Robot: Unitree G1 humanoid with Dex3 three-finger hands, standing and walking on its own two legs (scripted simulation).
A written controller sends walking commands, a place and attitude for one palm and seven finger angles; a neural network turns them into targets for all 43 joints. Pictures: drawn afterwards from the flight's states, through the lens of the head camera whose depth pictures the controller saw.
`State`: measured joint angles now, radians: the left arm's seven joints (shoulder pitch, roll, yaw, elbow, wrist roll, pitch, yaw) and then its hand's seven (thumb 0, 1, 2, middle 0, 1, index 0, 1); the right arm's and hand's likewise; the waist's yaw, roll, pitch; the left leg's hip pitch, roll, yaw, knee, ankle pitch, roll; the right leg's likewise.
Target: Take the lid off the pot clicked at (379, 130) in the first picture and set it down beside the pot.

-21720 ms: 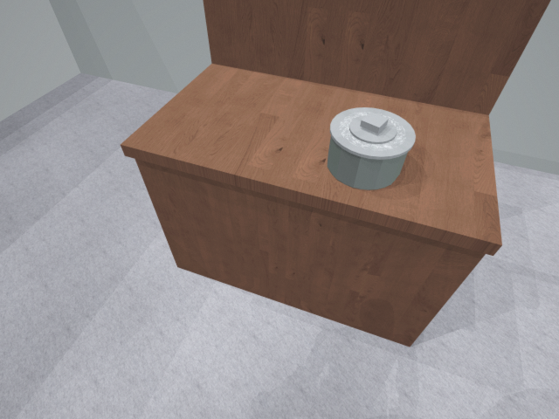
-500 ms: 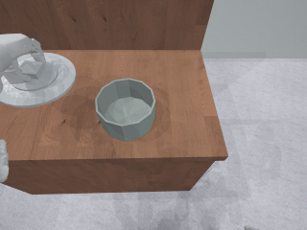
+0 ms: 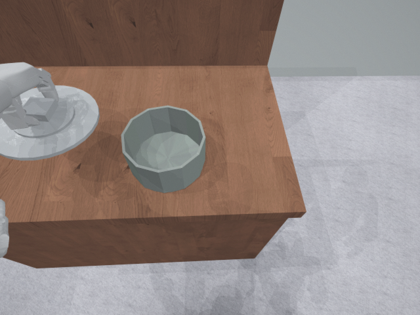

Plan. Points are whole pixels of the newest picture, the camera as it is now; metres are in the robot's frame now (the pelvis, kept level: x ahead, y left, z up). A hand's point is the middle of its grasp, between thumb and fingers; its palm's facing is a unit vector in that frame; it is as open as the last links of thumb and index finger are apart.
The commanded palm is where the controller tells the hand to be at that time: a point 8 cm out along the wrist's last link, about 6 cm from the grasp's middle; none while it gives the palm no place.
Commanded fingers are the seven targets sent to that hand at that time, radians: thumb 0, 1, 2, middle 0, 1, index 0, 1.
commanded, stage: lower the lid onto the table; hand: left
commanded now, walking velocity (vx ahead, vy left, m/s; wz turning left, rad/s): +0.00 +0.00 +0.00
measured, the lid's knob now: (39, 109) +0.48 +0.32 +0.10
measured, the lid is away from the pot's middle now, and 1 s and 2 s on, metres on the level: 0.22 0.23 0.22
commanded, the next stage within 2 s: none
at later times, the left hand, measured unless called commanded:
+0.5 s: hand (26, 129) +0.43 +0.33 +0.09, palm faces -0.44 -0.08 -0.89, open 8.3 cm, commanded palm +0.47 +0.33 +0.16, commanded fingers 0.00 0.65 0.99 -1.06 -1.13 -0.74 -0.99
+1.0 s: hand (38, 134) +0.45 +0.33 +0.06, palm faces -0.47 -0.09 -0.88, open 8.3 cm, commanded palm +0.48 +0.33 +0.13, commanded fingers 0.00 0.65 0.99 -1.06 -1.13 -0.74 -0.99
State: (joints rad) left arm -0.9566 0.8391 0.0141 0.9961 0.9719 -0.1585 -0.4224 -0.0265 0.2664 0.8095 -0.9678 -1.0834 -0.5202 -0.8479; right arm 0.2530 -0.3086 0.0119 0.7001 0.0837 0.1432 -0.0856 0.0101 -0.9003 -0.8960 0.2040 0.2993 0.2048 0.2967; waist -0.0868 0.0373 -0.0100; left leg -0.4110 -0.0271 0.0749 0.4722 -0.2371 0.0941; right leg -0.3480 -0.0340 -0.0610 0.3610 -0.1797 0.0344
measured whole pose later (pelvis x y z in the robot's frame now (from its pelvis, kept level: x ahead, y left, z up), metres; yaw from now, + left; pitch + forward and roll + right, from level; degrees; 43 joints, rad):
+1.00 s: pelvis +0.00 +0.01 -0.01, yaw -2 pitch +13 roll -3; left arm -0.92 0.85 0.04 1.11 1.01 -0.21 -0.35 -0.02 0.27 0.81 -0.97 -1.08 -0.51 -0.85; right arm 0.31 -0.31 0.01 0.73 0.08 0.13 -0.12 0.01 -0.90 -0.90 0.21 0.30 0.21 0.30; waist -0.12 0.03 -0.03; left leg -0.53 -0.01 0.10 0.57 -0.28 0.11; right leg -0.47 -0.03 -0.04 0.45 -0.21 0.03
